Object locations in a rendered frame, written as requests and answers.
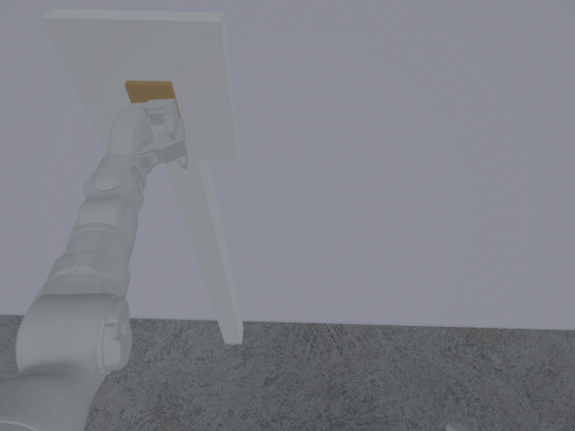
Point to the button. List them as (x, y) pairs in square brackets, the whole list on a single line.
[(142, 91)]

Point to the robot left hand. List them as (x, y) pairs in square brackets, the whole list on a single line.
[(132, 135)]

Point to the left robot upper arm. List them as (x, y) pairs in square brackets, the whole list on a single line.
[(69, 344)]

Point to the panel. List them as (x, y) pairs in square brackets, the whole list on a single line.
[(102, 49)]

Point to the left robot forearm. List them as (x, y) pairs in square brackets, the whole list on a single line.
[(101, 243)]

